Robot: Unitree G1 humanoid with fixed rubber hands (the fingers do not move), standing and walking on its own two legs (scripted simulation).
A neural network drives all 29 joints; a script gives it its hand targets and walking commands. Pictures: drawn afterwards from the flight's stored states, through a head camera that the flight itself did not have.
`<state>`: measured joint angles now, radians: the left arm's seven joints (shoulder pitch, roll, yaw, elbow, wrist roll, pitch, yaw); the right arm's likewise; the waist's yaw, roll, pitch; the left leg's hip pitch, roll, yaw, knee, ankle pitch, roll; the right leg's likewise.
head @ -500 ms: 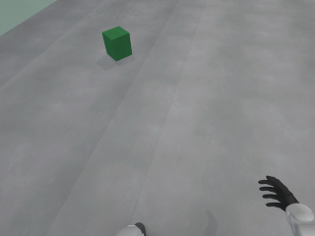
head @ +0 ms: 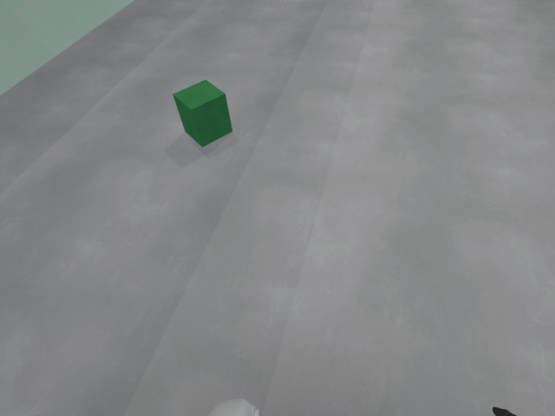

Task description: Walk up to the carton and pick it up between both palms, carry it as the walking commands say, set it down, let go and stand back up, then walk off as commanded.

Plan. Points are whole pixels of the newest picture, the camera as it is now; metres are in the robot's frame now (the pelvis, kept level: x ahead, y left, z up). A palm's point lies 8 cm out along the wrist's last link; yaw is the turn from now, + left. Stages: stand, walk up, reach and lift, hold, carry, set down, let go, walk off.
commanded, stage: walk up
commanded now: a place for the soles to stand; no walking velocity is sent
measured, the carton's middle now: (204, 113) +1.69 +0.45 -0.64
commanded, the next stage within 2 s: none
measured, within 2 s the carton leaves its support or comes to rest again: neither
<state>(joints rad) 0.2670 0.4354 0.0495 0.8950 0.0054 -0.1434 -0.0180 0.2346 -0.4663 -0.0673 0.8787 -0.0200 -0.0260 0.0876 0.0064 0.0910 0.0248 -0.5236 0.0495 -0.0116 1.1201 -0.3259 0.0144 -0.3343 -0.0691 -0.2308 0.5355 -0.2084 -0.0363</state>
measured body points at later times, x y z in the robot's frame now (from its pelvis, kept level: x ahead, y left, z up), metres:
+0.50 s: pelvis +0.27 +0.11 +0.01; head +0.30 +0.12 +0.46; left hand +0.34 +0.44 -0.11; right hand +0.40 -0.22 -0.07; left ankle +0.29 +0.21 -0.73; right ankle +0.30 -0.04 -0.68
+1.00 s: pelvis +0.51 +0.18 +0.00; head +0.52 +0.17 +0.45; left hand +0.55 +0.53 -0.09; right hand +0.65 -0.15 -0.09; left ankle +0.62 +0.34 -0.71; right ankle +0.49 +0.01 -0.73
